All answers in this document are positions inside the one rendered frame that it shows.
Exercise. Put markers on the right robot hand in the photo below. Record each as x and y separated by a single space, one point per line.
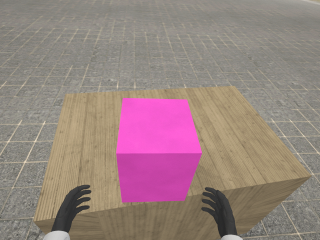
222 213

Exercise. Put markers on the carton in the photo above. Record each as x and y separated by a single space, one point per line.
158 150

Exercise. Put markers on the pedestal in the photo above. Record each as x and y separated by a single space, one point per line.
242 157

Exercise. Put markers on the left robot hand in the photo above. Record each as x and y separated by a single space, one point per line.
68 209

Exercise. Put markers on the robot left forearm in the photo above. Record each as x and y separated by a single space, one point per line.
57 235

